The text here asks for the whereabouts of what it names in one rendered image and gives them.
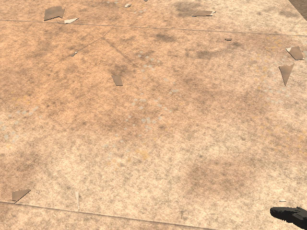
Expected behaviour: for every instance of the right robot hand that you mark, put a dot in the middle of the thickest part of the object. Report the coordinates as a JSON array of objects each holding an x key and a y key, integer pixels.
[{"x": 297, "y": 216}]

